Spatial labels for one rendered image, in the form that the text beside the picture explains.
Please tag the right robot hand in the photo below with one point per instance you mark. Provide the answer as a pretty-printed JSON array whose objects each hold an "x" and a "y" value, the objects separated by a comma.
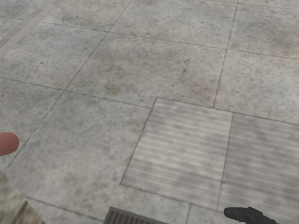
[{"x": 248, "y": 215}]

